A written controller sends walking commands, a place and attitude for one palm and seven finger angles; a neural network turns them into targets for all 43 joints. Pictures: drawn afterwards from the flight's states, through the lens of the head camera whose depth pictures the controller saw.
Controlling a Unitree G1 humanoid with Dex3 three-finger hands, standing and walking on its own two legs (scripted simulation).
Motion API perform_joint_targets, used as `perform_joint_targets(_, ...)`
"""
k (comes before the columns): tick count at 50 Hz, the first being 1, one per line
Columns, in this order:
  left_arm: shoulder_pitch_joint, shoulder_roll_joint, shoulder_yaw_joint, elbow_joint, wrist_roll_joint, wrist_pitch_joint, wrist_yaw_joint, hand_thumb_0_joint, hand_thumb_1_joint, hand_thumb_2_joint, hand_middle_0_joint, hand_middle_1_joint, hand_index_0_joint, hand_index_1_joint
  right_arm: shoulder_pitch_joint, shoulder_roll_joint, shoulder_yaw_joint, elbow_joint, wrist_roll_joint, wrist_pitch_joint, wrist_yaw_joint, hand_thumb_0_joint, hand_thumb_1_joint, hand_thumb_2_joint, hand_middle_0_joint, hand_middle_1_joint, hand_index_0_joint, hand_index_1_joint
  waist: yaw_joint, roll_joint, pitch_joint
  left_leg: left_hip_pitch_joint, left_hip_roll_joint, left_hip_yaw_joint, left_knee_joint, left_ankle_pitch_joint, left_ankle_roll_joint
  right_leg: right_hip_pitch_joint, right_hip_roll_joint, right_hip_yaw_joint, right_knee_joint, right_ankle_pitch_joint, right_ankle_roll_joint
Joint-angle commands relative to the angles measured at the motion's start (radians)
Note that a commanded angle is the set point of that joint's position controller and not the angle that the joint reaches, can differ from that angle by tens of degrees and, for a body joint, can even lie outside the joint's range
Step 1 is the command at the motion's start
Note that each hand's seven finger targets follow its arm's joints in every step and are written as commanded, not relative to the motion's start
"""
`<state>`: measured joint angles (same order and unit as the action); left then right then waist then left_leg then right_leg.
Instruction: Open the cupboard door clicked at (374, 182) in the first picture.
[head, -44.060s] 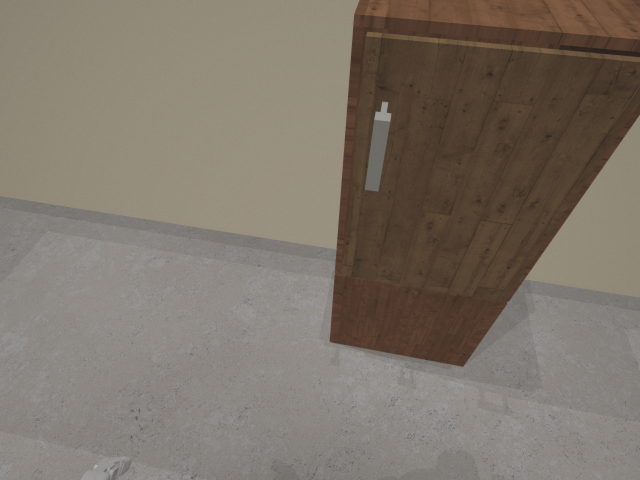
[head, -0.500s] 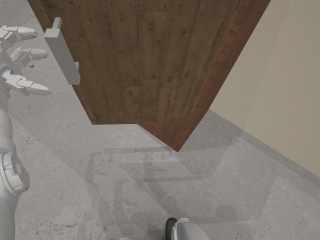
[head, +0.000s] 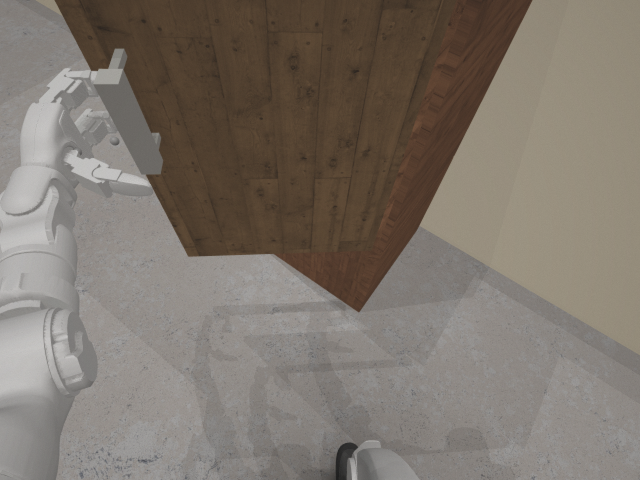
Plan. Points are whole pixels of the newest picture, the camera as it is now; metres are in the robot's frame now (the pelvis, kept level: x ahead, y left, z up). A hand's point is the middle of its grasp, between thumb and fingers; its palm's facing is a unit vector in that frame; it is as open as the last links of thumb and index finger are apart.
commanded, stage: slide the fingers in behind the handle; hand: left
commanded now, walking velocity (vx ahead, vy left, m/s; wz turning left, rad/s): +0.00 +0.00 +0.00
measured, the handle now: (136, 115) +0.54 +0.20 +0.11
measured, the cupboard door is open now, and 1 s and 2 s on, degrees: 40 40 40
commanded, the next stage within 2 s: close the thumb around the handle in 0.98 s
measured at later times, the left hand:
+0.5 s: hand (148, 141) +0.49 +0.18 +0.12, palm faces -0.02 -1.00 -0.03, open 14.0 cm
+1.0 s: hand (148, 141) +0.49 +0.18 +0.12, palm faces -0.02 -1.00 -0.02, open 14.0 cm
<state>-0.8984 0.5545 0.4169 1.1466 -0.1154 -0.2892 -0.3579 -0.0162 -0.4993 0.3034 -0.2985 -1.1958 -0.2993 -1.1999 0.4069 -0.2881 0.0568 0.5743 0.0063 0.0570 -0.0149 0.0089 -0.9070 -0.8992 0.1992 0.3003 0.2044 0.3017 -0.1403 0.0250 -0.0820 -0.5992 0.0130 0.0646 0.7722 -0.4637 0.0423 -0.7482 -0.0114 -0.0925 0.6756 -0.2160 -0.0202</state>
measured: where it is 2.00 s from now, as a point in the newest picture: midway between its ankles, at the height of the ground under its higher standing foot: outside the picture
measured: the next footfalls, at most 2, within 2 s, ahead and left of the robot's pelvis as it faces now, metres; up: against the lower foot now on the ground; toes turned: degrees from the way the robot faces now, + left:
none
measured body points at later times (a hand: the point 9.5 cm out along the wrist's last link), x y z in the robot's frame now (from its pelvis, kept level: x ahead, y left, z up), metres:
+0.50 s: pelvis -0.01 -0.01 +0.00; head +0.10 -0.01 +0.44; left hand +0.49 +0.23 +0.12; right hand +0.01 -0.28 -0.11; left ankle -0.06 +0.08 -0.71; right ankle +0.06 -0.11 -0.71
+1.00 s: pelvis -0.01 -0.01 +0.00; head +0.10 -0.01 +0.44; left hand +0.49 +0.23 +0.12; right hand +0.02 -0.28 -0.11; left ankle -0.06 +0.08 -0.71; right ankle +0.06 -0.11 -0.71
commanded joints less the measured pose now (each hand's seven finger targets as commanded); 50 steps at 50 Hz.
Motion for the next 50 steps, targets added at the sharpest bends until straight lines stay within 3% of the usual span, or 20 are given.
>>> perform_joint_targets(1,-0.466,0.254,0.005,-0.222,-0.018,-0.086,0.012,0.0,-0.5,0.3,-0.3,-1.2,-0.3,-1.2,0.146,-0.172,-0.069,-0.056,0.001,-0.026,-0.011,0.0,-0.9,-0.9,0.2,0.3,0.2,0.3,-0.01,0.054,-0.398,0.029,0.004,-0.082,-0.11,0.41,-0.028,0.423,0.026,0.076,0.007,0.296,-0.01)
perform_joint_targets(2,-0.466,0.237,-0.005,-0.226,-0.026,-0.093,0.01,0.0,-0.5,0.3,-0.3,-1.2,-0.3,-1.2,0.145,-0.172,-0.068,-0.06,0.0,-0.029,-0.012,0.0,-0.9,-0.9,0.2,0.3,0.2,0.3,-0.011,0.067,-0.395,0.035,0.004,-0.084,-0.108,0.421,-0.027,0.418,0.027,0.072,0.011,0.298,-0.014)
perform_joint_targets(5,-0.475,0.283,0.03,-0.203,-0.023,-0.095,0.011,0.0,-0.5,0.3,-0.3,-1.2,-0.3,-1.2,0.152,-0.176,-0.07,-0.045,0.001,-0.032,-0.015,0.0,-0.9,-0.9,0.2,0.3,0.2,0.3,-0.009,0.035,-0.419,0.015,0.001,-0.083,-0.108,0.385,-0.024,0.444,0.025,0.081,0.009,0.292,-0.01)
perform_joint_targets(8,-0.5,0.256,0.005,-0.221,-0.018,-0.097,0.01,0.0,-0.5,0.3,-0.3,-1.2,-0.3,-1.2,0.149,-0.171,-0.07,-0.039,0.0,-0.038,-0.017,0.0,-0.9,-0.9,0.2,0.3,0.2,0.3,-0.01,0.104,-0.44,0.043,0.0,-0.083,-0.103,0.418,-0.029,0.424,0.023,0.08,0.014,0.304,-0.012)
perform_joint_targets(12,-0.48,0.209,-0.023,-0.228,-0.023,-0.098,0.022,0.0,-0.5,0.3,-0.3,-1.2,-0.3,-1.2,0.152,-0.168,-0.072,-0.044,0.0,-0.045,-0.014,0.0,-0.9,-0.9,0.2,0.3,0.2,0.3,-0.011,0.086,-0.442,0.057,-0.001,-0.086,-0.104,0.425,-0.026,0.419,0.026,0.075,0.01,0.297,-0.013)
perform_joint_targets(19,-0.464,0.224,0.002,-0.18,-0.011,-0.084,0.059,0.0,-0.5,0.3,-0.3,-1.2,-0.3,-1.2,0.154,-0.171,-0.073,-0.032,-0.001,-0.046,-0.008,0.0,-0.9,-0.9,0.2,0.3,0.2,0.3,-0.008,0.047,-0.389,-0.012,-0.004,-0.069,-0.115,0.366,-0.021,0.444,0.021,0.083,0.002,0.299,-0.009)
perform_joint_targets(20,-0.457,0.233,0.01,-0.186,-0.008,-0.084,0.066,0.0,-0.5,0.3,-0.3,-1.2,-0.3,-1.2,0.16,-0.173,-0.075,-0.035,-0.002,-0.045,-0.007,0.0,-0.9,-0.9,0.2,0.3,0.2,0.3,-0.007,0.012,-0.397,-0.019,-0.005,-0.07,-0.119,0.354,-0.017,0.457,0.021,0.085,0.0,0.296,-0.007)
perform_joint_targets(23,-0.458,0.218,0.002,-0.233,-0.001,-0.102,0.075,0.0,-0.5,0.3,-0.3,-1.2,-0.3,-1.2,0.147,-0.165,-0.075,-0.049,-0.002,-0.047,-0.006,0.0,-0.9,-0.9,0.2,0.3,0.2,0.3,0.008,0.087,-0.44,0.011,-0.009,-0.06,-0.116,0.382,-0.019,0.474,0.019,0.092,0.006,0.321,-0.012)
perform_joint_targets(26,-0.477,0.202,-0.009,-0.255,-0.006,-0.116,0.08,0.0,-0.5,0.3,-0.3,-1.2,-0.3,-1.2,0.151,-0.165,-0.078,-0.044,-0.003,-0.051,-0.004,0.0,-0.9,-0.9,0.2,0.3,0.2,0.3,-0.001,0.041,-0.444,0.018,-0.006,-0.066,-0.12,0.376,-0.019,0.478,0.022,0.088,0.003,0.317,-0.009)
perform_joint_targets(28,-0.473,0.198,-0.002,-0.268,-0.017,-0.123,0.08,0.0,-0.5,0.3,-0.3,-1.2,-0.3,-1.2,0.148,-0.165,-0.08,-0.044,-0.002,-0.054,-0.004,0.0,-0.9,-0.9,0.2,0.3,0.2,0.3,0.004,0.054,-0.477,0.04,-0.006,-0.066,-0.116,0.405,-0.021,0.49,0.023,0.09,0.007,0.342,-0.01)
perform_joint_targets(31,-0.482,0.157,-0.04,-0.24,-0.013,-0.117,0.078,0.0,-0.5,0.3,-0.3,-1.2,-0.3,-1.2,0.143,-0.163,-0.077,-0.031,-0.002,-0.057,-0.004,0.0,-0.9,-0.9,0.2,0.3,0.2,0.3,-0.01,0.048,-0.416,0.023,-0.006,-0.064,-0.124,0.367,-0.021,0.462,0.022,0.086,-0.004,0.311,-0.008)
perform_joint_targets(34,-0.489,0.17,-0.035,-0.231,-0.005,-0.116,0.08,0.0,-0.5,0.3,-0.3,-1.2,-0.3,-1.2,0.147,-0.164,-0.077,-0.026,-0.002,-0.059,-0.009,0.0,-0.9,-0.9,0.2,0.3,0.2,0.3,-0.012,0.053,-0.422,0.032,-0.007,-0.066,-0.124,0.372,-0.019,0.454,0.021,0.086,-0.001,0.308,-0.008)
perform_joint_targets(35,-0.476,0.191,-0.014,-0.202,-0.006,-0.11,0.083,0.0,-0.5,0.3,-0.3,-1.2,-0.3,-1.2,0.152,-0.167,-0.077,-0.022,-0.002,-0.059,-0.01,0.0,-0.9,-0.9,0.2,0.3,0.2,0.3,-0.01,0.01,-0.41,0.01,-0.007,-0.065,-0.123,0.354,-0.016,0.464,0.022,0.088,-0.005,0.303,-0.006)
perform_joint_targets(38,-0.511,0.159,-0.049,-0.213,-0.006,-0.115,0.075,0.0,-0.5,0.3,-0.3,-1.2,-0.3,-1.2,0.142,-0.163,-0.073,-0.02,0.0,-0.065,-0.013,0.0,-0.9,-0.9,0.2,0.3,0.2,0.3,-0.016,0.069,-0.403,0.026,-0.01,-0.068,-0.125,0.346,-0.02,0.439,0.019,0.087,-0.004,0.283,-0.009)
perform_joint_targets(41,-0.485,0.172,-0.03,-0.202,-0.012,-0.114,0.075,0.0,-0.5,0.3,-0.3,-1.2,-0.3,-1.2,0.148,-0.165,-0.074,-0.02,-0.003,-0.068,-0.011,0.0,-0.9,-0.9,0.2,0.3,0.2,0.3,-0.01,0.029,-0.426,0.022,-0.01,-0.068,-0.121,0.364,-0.019,0.46,0.021,0.088,-0.001,0.305,-0.008)
perform_joint_targets(42,-0.497,0.166,-0.032,-0.223,-0.02,-0.121,0.074,0.0,-0.5,0.3,-0.3,-1.2,-0.3,-1.2,0.149,-0.165,-0.075,-0.025,-0.003,-0.071,-0.012,0.0,-0.9,-0.9,0.2,0.3,0.2,0.3,-0.014,0.036,-0.443,0.038,-0.009,-0.07,-0.118,0.396,-0.018,0.467,0.021,0.084,0.006,0.332,-0.009)
perform_joint_targets(43,-0.479,0.19,-0.01,-0.211,-0.017,-0.12,0.073,0.0,-0.5,0.3,-0.3,-1.2,-0.3,-1.2,0.148,-0.166,-0.076,-0.021,-0.004,-0.069,-0.012,0.0,-0.9,-0.9,0.2,0.3,0.2,0.3,0.001,0.054,-0.453,0.032,-0.009,-0.067,-0.115,0.398,-0.022,0.473,0.019,0.089,0.007,0.336,-0.01)
perform_joint_targets(46,-0.489,0.18,-0.024,-0.169,-0.013,-0.104,0.071,0.0,-0.5,0.3,-0.3,-1.2,-0.3,-1.2,0.147,-0.169,-0.072,-0.02,-0.001,-0.066,-0.012,0.0,-0.9,-0.9,0.2,0.3,0.2,0.3,-0.019,-0.004,-0.39,-0.017,-0.009,-0.066,-0.124,0.333,-0.016,0.459,0.019,0.088,-0.003,0.297,-0.005)
perform_joint_targets(48,-0.501,0.211,-0.007,-0.182,-0.006,-0.109,0.071,0.0,-0.5,0.3,-0.3,-1.2,-0.3,-1.2,0.145,-0.17,-0.071,-0.022,-0.002,-0.066,-0.014,0.0,-0.9,-0.9,0.2,0.3,0.2,0.3,-0.008,0.05,-0.404,-0.004,-0.012,-0.067,-0.121,0.349,-0.019,0.458,0.017,0.091,0.004,0.299,-0.01)
perform_joint_targets(50,-0.489,0.232,0.007,-0.183,-0.004,-0.109,0.073,0.0,-0.5,0.3,-0.3,-1.2,-0.3,-1.2,0.146,-0.17,-0.071,-0.027,-0.003,-0.064,-0.014,0.0,-0.9,-0.9,0.2,0.3,0.2,0.3,-0.006,0.043,-0.417,-0.008,-0.011,-0.064,-0.117,0.353,-0.017,0.466,0.017,0.093,0.005,0.308,-0.009)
